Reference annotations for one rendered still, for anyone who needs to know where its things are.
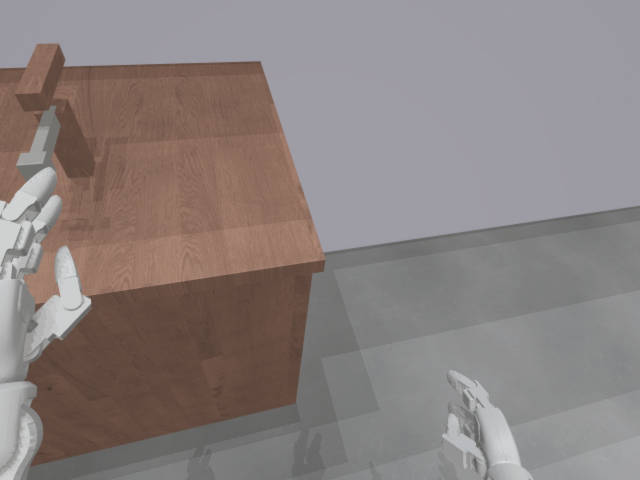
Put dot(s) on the tap lever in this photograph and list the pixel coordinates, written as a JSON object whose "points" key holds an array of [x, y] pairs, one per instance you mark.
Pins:
{"points": [[39, 157]]}

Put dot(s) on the robot right hand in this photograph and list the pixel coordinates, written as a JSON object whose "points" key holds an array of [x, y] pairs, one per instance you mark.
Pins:
{"points": [[487, 438]]}

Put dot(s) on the robot left hand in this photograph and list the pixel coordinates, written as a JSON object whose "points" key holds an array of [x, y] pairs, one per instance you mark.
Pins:
{"points": [[24, 224]]}

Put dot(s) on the counter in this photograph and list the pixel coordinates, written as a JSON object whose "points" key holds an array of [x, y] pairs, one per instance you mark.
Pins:
{"points": [[188, 225]]}

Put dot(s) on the robot left forearm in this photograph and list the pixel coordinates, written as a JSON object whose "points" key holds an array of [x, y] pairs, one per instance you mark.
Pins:
{"points": [[21, 429]]}

